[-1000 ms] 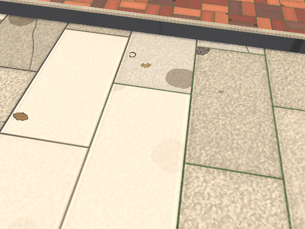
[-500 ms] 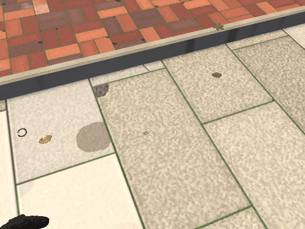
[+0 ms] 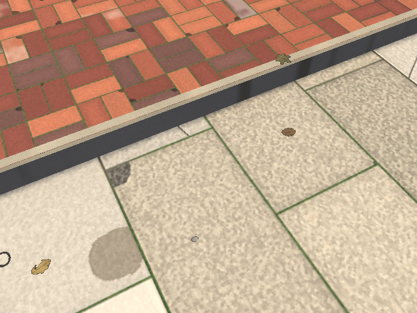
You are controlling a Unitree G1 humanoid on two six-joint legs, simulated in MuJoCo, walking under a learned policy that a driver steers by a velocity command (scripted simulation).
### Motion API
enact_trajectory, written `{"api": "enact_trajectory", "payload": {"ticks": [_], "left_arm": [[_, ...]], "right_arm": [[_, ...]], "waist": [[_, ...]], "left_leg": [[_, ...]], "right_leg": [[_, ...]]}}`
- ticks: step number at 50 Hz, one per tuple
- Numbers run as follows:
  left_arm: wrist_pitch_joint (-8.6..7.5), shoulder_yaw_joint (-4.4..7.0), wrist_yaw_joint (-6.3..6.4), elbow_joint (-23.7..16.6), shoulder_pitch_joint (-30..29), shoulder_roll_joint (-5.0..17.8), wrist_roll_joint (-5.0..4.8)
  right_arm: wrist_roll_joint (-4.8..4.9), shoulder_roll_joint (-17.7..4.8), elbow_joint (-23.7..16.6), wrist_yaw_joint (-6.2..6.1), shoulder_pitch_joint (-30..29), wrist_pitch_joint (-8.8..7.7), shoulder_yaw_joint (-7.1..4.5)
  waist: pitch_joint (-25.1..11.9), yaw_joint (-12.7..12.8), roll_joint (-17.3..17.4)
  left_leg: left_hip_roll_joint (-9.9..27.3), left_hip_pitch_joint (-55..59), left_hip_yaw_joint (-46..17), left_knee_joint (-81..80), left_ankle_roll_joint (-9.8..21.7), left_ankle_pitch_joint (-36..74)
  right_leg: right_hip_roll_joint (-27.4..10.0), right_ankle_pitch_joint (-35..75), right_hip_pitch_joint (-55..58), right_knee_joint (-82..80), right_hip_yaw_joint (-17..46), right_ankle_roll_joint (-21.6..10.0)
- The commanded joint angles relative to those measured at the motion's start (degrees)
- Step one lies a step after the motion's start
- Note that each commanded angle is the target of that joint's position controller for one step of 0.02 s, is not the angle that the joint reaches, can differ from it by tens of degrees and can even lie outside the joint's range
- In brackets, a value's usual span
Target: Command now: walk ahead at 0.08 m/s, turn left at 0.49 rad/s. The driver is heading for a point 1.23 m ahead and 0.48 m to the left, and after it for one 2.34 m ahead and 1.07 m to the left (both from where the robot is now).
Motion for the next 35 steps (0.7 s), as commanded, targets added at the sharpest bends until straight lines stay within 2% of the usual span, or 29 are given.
{"api": "enact_trajectory", "payload": {"ticks": [1, 5, 7, 8, 9, 10, 11, 12, 13, 14, 15, 18, 22, 25, 26, 27, 28, 29, 30, 31, 32, 33, 34, 35], "left_arm": [[0.65, 2.87, 0.78, -3.44, 1.45, 8.92, 0.09], [1.36, 3.75, 1.25, -3.88, 1.1, 10.33, -0.15], [1.66, 4.34, 1.58, -3.91, 0.21, 11.3, -0.69], [1.64, 4.52, 1.63, -3.77, 1.21, 10.9, -0.64], [1.99, 4.06, 1.43, -5.44, 2.64, 8.11, 0.1], [2.7, 3.28, 1.88, -9.16, -4.92, 7.0, -0.11], [2.93, 3.22, 1.66, -9.01, -5.4, 7.78, 0.08], [2.66, 3.27, 1.29, -8.32, -4.42, 7.93, -0.74], [2.17, 3.44, 1.12, -7.69, -3.5, 8.78, -0.97], [2.08, 3.66, 0.88, -7.62, -3.37, 9.81, -0.37], [2.17, 3.69, 0.62, -7.24, -2.96, 10.07, -0.01], [2.64, 3.17, 0.37, -8.12, -4.37, 9.39, -0.48], [2.68, 2.74, 0.66, -9.12, -7.02, 10.01, -0.73], [2.22, 2.53, 0.75, -9.52, -8.32, 10.74, -0.87], [1.92, 2.42, 0.5, -9.01, -7.13, 11.09, -0.66], [1.68, 2.32, 0.16, -8.7, -7.21, 11.19, -0.46], [1.45, 2.27, -0.18, -8.67, -7.84, 11.18, -0.33], [1.19, 2.27, -0.38, -8.74, -8.36, 11.09, -0.45], [0.77, 2.29, -0.37, -8.57, -7.83, 10.98, -0.76], [0.21, 2.24, -0.22, -7.84, -5.58, 10.57, -1.07], [-0.5, 2.21, 0.13, -6.26, -0.92, 9.74, -1.14], [-1.31, 2.6, 0.71, -4.46, 4.75, 10.45, -0.75], [-2.2, 3.48, 1.21, -3.57, 10.11, 14.72, 0.34], [-2.54, 5.05, 0.79, -3.19, 10.95, 21.36, 1.5]], "right_arm": [[-0.31, -6.17, -4.54, 0.82, -0.65, 0.41, -2.2], [-0.04, -5.51, -5.6, 1.6, -0.15, 0.44, -2.53], [0.02, -5.3, -5.45, 1.79, 2.39, -0.28, -2.68], [-0.53, -7.61, -5.38, 1.52, 3.32, -0.86, -3.27], [-1.13, -14.38, -6.31, 0.94, 4.67, -1.53, -4.71], [-1.08, -19.37, -5.68, 0.61, 8.54, -1.28, -6.54], [-0.55, -17.41, -5.25, 0.19, 10.2, -0.93, -6.47], [-0.07, -15.8, -5.75, -0.17, 6.41, -0.51, -6.08], [-0.07, -14.41, -6.69, -0.27, 2.21, 0.06, -5.78], [0.55, -13.56, -7.49, -0.35, 0.42, 0.19, -5.59], [0.72, -13.02, -7.7, -0.19, 0.37, 0.17, -5.46], [0.72, -14.32, -6.9, -0.09, 3.47, -0.14, -6.12], [0.2, -15.77, -7.06, -0.43, 4.87, 0.08, -6.77], [-0.15, -16.79, -7.49, -0.3, 4.4, 0.12, -7.15], [-0.28, -16.72, -7.62, -0.13, 4.36, 0.02, -7.12], [-0.68, -16.08, -7.93, 0.22, 3.91, -0.09, -6.84], [-1.2, -15.36, -8.09, 0.7, 3.45, -0.21, -6.48], [-1.67, -15.0, -8.15, 1.14, 2.95, -0.41, -6.2], [-1.96, -14.67, -8.11, 1.44, 2.3, -0.73, -5.98], [-1.96, -14.2, -8.13, 1.59, 1.0, -1.1, -5.7], [-1.65, -13.45, -8.21, 1.41, -1.06, -1.41, -5.33], [-1.51, -11.72, -7.9, 0.92, -1.82, -1.97, -4.7], [-1.03, -7.16, -8.17, 0.7, -1.59, -2.96, -3.33], [-0.04, -6.57, -10.91, 0.48, -3.51, -3.83, -2.81]], "waist": [[-7.11, 1.38, -6.46], [-7.11, 1.29, -7.27], [-7.35, -0.74, -6.39], [-6.08, -1.03, -1.55], [-5.56, 0.37, 11.58], [-2.11, -3.61, 15.79], [-3.28, -3.31, 6.59], [-3.15, -1.28, 3.79], [-3.52, 0.51, 2.67], [-4.79, 0.61, 3.51], [-6.86, 0.44, 3.47], [-8.26, -0.93, 2.36], [-7.76, -2.64, 4.71], [-7.73, -3.03, 5.17], [-10.0, -3.04, 4.85], [-9.98, -3.45, 5.4], [-8.51, -3.84, 6.54], [-6.46, -3.78, 7.99], [-4.73, -3.02, 8.34], [-3.69, -1.23, 7.45], [-2.93, 2.23, 5.16], [-2.89, 5.59, 1.49], [-4.61, 7.13, -9.21], [-3.25, 6.14, -13.27]], "left_leg": [[-0.76, 4.73, 2.48, -1.36, 0.05, -3.32], [-2.59, 7.45, 4.96, -9.2, 0.99, -7.24], [-3.96, 13.59, 5.4, -21.2, 2.38, -0.53], [-1.45, 16.66, -1.63, -29.25, 4.0, 5.1], [12.71, 23.48, -21.64, -32.27, 7.78, 22.64], [18.18, 22.61, -31.69, -31.61, 17.22, 43.78], [15.72, 24.38, -26.74, -30.29, 18.67, 45.24], [11.68, 23.71, -22.1, -29.73, 17.01, 42.34], [8.11, 23.69, -19.3, -29.57, 14.44, 39.38], [6.37, 24.79, -18.24, -29.14, 13.33, 40.55], [5.22, 25.62, -17.57, -28.43, 12.9, 43.14], [4.1, 27.53, -19.39, -27.39, 12.28, 42.61], [3.14, 27.87, -24.91, -27.03, 12.2, 35.27], [2.45, 26.15, -28.92, -26.43, 11.99, 32.19], [2.08, 25.49, -29.72, -28.04, 12.33, 20.55], [1.34, 23.23, -31.15, -30.22, 12.58, 5.0], [0.68, 20.28, -32.75, -32.5, 12.74, -9.26], [0.47, 17.2, -34.18, -33.92, 12.93, -16.19], [0.38, 13.9, -34.8, -34.22, 12.85, -18.09], [0.06, 9.39, -34.53, -33.68, 12.16, -18.28], [-1.29, 3.08, -32.83, -31.47, 10.77, -18.62], [-3.98, -3.53, -29.27, -25.66, 8.75, -20.33], [-10.45, -9.09, -19.27, -8.53, 5.67, -19.07], [-16.32, -19.08, -13.03, 2.98, 4.46, -13.87]], "right_leg": [[-19.68, 14.46, 3.78, -5.94, 8.7, -7.31], [-21.98, 14.57, 7.33, -1.77, 7.62, -6.02], [-20.56, 12.44, 5.71, 4.28, 3.95, -2.15], [-17.59, 4.15, 1.46, 10.94, 0.97, 1.98], [-10.68, -17.91, -12.15, 25.03, -4.27, 6.99], [-1.97, -30.29, -23.22, 33.84, 1.58, 8.74], [-4.44, -27.36, -24.15, 40.67, 6.61, 9.36], [-5.17, -21.68, -24.14, 41.83, 8.07, 9.49], [-5.77, -17.74, -23.96, 40.65, 8.48, 9.75], [-5.9, -15.6, -23.62, 40.63, 8.2, 10.15], [-5.48, -14.48, -22.41, 41.56, 7.8, 10.55], [-5.22, -13.23, -22.84, 38.61, 8.26, 11.02], [-4.26, -12.94, -22.91, 31.08, 9.72, 10.91], [-3.06, -12.87, -20.08, 26.47, 10.95, 10.08], [-3.09, -12.88, -17.59, 25.0, 10.68, 9.8], [-3.23, -12.96, -15.25, 23.09, 10.46, 9.39], [-3.19, -13.47, -13.23, 20.67, 10.03, 9.02], [-2.93, -14.73, -11.04, 18.54, 9.29, 8.8], [-2.88, -15.56, -7.63, 16.06, 8.86, 8.37], [-2.94, -15.01, -1.66, 12.23, 8.47, 7.54], [-3.48, -10.25, 7.73, 5.53, 7.83, 6.09], [-4.71, -9.82, 17.01, 0.68, 8.83, 4.9], [-15.8, -25.28, 22.76, -6.91, 23.95, 2.96], [-26.55, -44.02, 21.36, -15.62, 49.81, -2.11]]}}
